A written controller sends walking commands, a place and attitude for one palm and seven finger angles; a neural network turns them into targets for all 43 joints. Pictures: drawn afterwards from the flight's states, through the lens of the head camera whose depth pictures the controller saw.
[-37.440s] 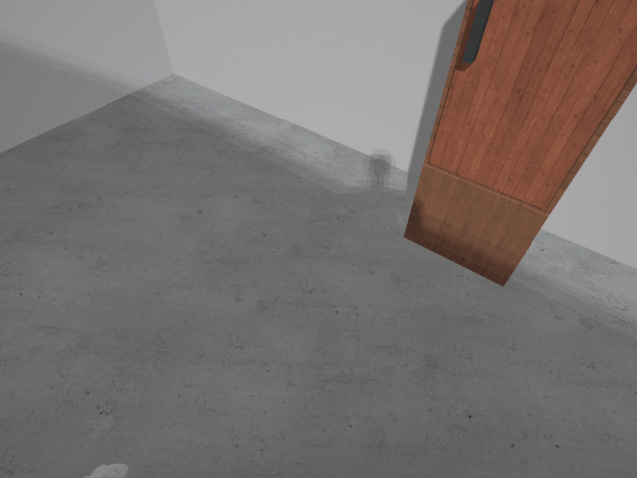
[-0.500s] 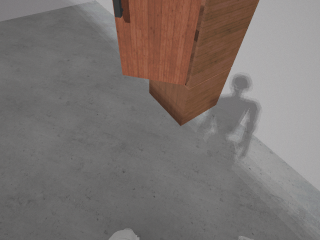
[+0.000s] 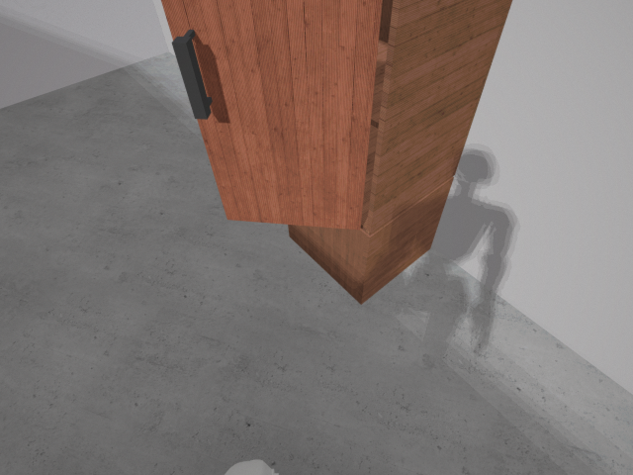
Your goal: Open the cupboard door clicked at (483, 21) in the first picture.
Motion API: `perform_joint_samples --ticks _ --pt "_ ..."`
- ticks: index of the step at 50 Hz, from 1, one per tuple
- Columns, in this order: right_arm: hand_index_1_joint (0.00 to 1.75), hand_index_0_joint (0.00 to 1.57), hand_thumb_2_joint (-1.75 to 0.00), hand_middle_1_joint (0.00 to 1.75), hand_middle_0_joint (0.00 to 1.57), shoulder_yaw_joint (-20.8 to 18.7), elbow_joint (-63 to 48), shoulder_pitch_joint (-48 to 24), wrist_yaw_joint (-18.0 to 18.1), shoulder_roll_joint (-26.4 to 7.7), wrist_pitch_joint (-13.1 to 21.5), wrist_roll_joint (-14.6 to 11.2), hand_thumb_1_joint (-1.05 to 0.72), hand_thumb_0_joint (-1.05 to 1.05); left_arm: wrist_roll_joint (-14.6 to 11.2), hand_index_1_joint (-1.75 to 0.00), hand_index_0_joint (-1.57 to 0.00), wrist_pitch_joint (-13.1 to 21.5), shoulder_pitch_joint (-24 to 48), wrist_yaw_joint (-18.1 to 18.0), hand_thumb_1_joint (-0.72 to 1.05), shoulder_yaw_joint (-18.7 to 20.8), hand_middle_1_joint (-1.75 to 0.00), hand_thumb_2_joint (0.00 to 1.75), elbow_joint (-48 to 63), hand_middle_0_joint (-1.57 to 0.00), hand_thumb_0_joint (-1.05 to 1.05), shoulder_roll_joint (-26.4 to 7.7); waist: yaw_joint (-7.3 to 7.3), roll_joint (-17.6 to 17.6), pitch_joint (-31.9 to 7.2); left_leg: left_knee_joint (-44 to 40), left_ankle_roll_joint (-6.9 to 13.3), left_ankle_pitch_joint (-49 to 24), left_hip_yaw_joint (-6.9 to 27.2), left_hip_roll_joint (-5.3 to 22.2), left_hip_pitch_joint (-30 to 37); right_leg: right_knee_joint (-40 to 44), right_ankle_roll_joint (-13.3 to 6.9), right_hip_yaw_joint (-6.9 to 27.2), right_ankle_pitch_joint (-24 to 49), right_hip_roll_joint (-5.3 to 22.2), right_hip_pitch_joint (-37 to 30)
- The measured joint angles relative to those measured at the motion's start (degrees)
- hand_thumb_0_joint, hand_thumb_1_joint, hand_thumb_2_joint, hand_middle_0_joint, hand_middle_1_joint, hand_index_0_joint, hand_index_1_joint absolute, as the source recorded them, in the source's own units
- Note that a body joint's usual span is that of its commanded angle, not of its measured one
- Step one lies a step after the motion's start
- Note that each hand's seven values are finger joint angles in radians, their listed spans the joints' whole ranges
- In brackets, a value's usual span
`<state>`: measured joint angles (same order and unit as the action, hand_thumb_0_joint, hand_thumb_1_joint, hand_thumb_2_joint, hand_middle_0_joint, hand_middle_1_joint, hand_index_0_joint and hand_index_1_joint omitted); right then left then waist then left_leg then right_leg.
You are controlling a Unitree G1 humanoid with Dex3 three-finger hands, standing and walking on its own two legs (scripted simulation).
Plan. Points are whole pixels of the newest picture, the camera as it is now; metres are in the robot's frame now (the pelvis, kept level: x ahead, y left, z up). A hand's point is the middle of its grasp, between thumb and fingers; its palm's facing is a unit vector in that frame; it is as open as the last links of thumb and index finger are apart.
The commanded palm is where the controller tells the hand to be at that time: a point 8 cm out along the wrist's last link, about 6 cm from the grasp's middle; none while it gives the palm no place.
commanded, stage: take the last steps up to it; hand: left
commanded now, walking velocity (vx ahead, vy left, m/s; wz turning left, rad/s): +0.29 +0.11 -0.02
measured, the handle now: (196, 75) +0.79 +0.28 +0.10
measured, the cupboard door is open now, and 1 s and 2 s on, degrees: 43 43 43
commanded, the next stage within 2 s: come to a stop and stand still in 0.28 s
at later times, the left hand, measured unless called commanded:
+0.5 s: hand (160, 399) +0.26 +0.28 -0.18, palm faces +0.00 -0.98 -0.19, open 7.3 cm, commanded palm none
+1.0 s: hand (157, 377) +0.30 +0.30 -0.19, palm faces -0.03 -0.99 -0.16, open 7.3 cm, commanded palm none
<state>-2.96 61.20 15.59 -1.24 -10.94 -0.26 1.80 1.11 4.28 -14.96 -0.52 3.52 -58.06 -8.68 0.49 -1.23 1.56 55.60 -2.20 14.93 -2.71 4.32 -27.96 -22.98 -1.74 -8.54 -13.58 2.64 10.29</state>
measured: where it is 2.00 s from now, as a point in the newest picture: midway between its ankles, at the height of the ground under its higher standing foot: outside the picture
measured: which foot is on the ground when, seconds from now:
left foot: up 0.00-0.20, down 0.22-1.00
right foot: down 0.00-0.22, up 0.24-0.54, down 0.56-0.86, up 0.88-1.00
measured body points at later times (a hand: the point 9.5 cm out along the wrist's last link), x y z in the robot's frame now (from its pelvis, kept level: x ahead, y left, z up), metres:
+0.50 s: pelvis +0.19 +0.10 -0.01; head +0.21 +0.10 +0.44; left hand +0.26 +0.33 -0.16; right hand +0.22 -0.13 -0.16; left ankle +0.20 +0.18 -0.75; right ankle +0.23 -0.02 -0.72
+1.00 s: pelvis +0.22 +0.13 -0.01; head +0.25 +0.15 +0.44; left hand +0.30 +0.36 -0.18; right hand +0.23 -0.11 -0.15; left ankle +0.22 +0.21 -0.75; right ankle +0.17 -0.02 -0.69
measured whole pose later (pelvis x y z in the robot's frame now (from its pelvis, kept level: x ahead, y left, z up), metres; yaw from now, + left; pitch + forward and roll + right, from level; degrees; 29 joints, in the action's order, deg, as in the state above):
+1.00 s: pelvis +0.22 +0.13 -0.01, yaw -4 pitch +1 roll -2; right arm -1.4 58.5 13.5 2.7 -8.2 -0.8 1.9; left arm 0.8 -3.7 -9.2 -1.2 3.3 -58.2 -10.9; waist 0.8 2.0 2.8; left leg 30.1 3.1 16.5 -5.5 1.3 -14.8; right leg -55.2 1.1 0.6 -25.9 0.3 23.7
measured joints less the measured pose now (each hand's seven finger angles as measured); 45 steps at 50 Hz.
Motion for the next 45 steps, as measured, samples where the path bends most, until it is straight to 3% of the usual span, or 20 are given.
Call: perform_joint_samples --ticks 5,10,12,14,17,19,22,28,32,35,38,41,43,45 --pt "0.3 0.19 -0.9 0.3 0.2 0.1 -1.4 -2.5 -0.9 0.5 0.1 -0.2 -0.91 0.01 0.3 -0.3 -0.2 -0.1 -3.5 0.7 0.94 -0.7 -0.3 0.9 -3.6 -0.2 0.0 -0.2 -1.52 1.2 0.3 -12.4 -0.5 -3.3 -1.2 1.0 -1.3 4.6 2.3 0.4 -0.9 1.7 -5.4" --pt "0.3 0.19 -0.9 0.3 0.2 0.6 -3.1 -5.4 -1.3 0.6 1.3 -0.2 -0.91 0.01 0.4 -0.3 -0.2 -1.4 -7.2 0.9 0.92 -0.6 -0.3 0.9 -6.4 -0.2 0.0 -0.2 -3.32 2.2 1.0 -24.6 1.1 -3.9 -3.3 -0.6 3.5 0.2 5.6 1.1 -7.0 4.1 -8.2" --pt "0.3 0.2 -0.9 0.3 0.2 0.6 -4.2 -6.2 -0.6 0.2 2.8 0.2 -0.91 0.01 0.1 -0.3 -0.2 -2.4 -8.5 1.1 0.92 -0.5 -0.3 0.9 -6.9 -0.2 0.0 0.0 -3.03 1.6 1.1 -24.7 3.0 -9.1 -3.5 -0.5 4.3 -11.8 4.4 1.9 -12.7 4.6 -4.4" --pt "0.3 0.2 -0.9 0.3 0.2 0.8 -4.7 -7.0 0.4 1.2 3.3 0.3 -0.91 0.0 0.2 -0.3 -0.2 -3.7 -7.7 0.8 0.92 -0.5 -0.3 0.9 -7.2 -0.2 0.0 -0.8 -2.85 3.1 1.9 -20.3 4.2 -4.9 -5.0 -1.3 4.3 -29.3 2.2 5.1 -16.0 4.3 2.7" --pt "0.3 0.2 -0.9 0.3 0.2 1.2 -4.6 -6.1 1.5 2.3 3.6 0.2 -0.91 0.0 0.3 -0.3 -0.2 -4.4 -4.8 0.8 0.92 -0.3 -0.3 0.9 -6.4 -0.2 0.01 -1.3 -2.65 3.7 1.5 -22.8 4.7 -1.8 -6.5 -2.3 7.5 -43.2 1.0 5.2 -12.0 3.2 12.2" --pt "0.3 0.2 -0.9 0.3 0.2 0.6 -4.3 -5.2 2.5 2.2 4.2 -0.1 -0.93 -0.01 0.4 -0.3 -0.2 -4.2 -2.6 0.8 0.92 -0.3 -0.3 0.9 -5.0 -0.2 0.01 -1.2 -2.34 3.4 1.3 -26.4 5.1 -2.6 -7.1 -3.1 10.2 -42.3 1.2 4.3 -9.8 3.0 15.9" --pt "0.3 0.2 -0.9 0.3 0.2 1.0 -2.9 -3.5 2.8 1.4 4.0 0.1 -0.94 -0.01 0.3 -0.3 -0.2 -3.8 0.8 0.7 0.92 -0.5 -0.3 0.9 -2.7 -0.2 0.01 -0.8 -1.72 2.6 0.8 -30.6 5.7 -3.1 -7.5 -3.8 13.8 -32.3 1.6 3.0 -7.2 2.4 17.3" --pt "0.3 0.2 -0.9 0.3 0.2 2.0 0.6 -0.6 3.1 2.3 1.1 -0.4 -0.93 0.0 0.2 -0.3 -0.2 -4.1 5.6 -0.1 0.94 -1.1 -0.3 0.9 0.2 -0.2 0.01 -2.5 -0.48 3.5 0.4 -27.0 4.7 2.0 -7.5 -4.8 16.5 -10.8 1.5 4.4 5.0 1.2 10.2" --pt "0.3 0.2 -0.9 0.3 0.2 1.2 0.8 -0.9 3.0 2.4 -0.7 -0.8 -0.92 0.0 0.4 -0.3 -0.2 -5.1 7.2 -0.3 0.93 -1.5 -0.3 0.9 0.9 -0.2 0.0 -2.3 0.74 1.8 0.6 -23.3 4.1 5.3 -7.6 -3.6 15.6 -12.0 0.8 4.6 -1.6 0.2 9.9" --pt "0.3 0.2 -0.9 0.3 0.2 0.8 -0.2 -1.2 3.0 2.4 -1.5 -1.3 -0.91 0.0 0.2 -0.3 -0.2 -5.1 8.4 -0.7 0.92 -1.6 -0.3 0.9 1.3 -0.2 0.0 -2.2 1.88 1.4 1.6 -18.4 2.1 7.1 -5.5 -3.5 12.9 -12.3 0.6 3.9 -2.2 0.2 10.0" --pt "0.3 0.2 -0.9 0.3 0.2 0.5 -0.7 -1.9 3.0 2.1 -2.5 -1.6 -0.91 0.0 0.2 -0.3 -0.2 -5.3 9.5 -1.2 0.92 -1.5 -0.3 0.9 1.6 -0.2 0.0 -1.6 1.65 1.6 2.9 -12.1 0.7 13.8 -2.2 -4.0 10.3 -11.2 0.7 3.4 -1.5 0.3 9.1" --pt "0.3 0.2 -0.9 0.3 0.2 0.3 -1.2 -2.6 3.0 1.9 -2.8 -1.5 -0.91 0.0 0.1 -0.3 -0.2 -5.7 9.7 -1.3 0.91 -1.3 -0.3 0.9 1.7 -0.2 0.0 -1.4 1.29 2.6 3.3 -17.1 0.1 9.5 -1.4 -3.9 11.3 -10.6 1.7 3.6 -0.9 0.5 8.8" --pt "0.3 0.2 -0.9 0.3 0.2 0.4 -1.7 -2.5 2.9 1.7 -2.4 -1.0 -0.91 0.0 -0.3 -0.3 -0.2 -6.3 9.1 -1.1 0.91 -1.2 -0.3 0.9 1.6 -0.2 0.0 -1.5 1.11 3.2 2.9 -20.8 2.2 2.5 -2.0 -3.7 12.0 -12.0 2.3 4.0 -1.3 0.7 9.6" --pt "0.3 0.2 -0.9 0.3 0.2 0.6 -2.2 -2.3 3.0 1.9 -2.0 -0.4 -0.91 0.0 -0.4 -0.3 -0.2 -7.4 8.0 -1.0 0.91 -1.0 -0.3 0.9 1.4 -0.2 0.0 -1.7 0.66 3.7 2.1 -20.5 4.5 3.5 -2.9 -3.7 11.9 -19.1 2.4 6.4 -9.2 -0.3 11.8"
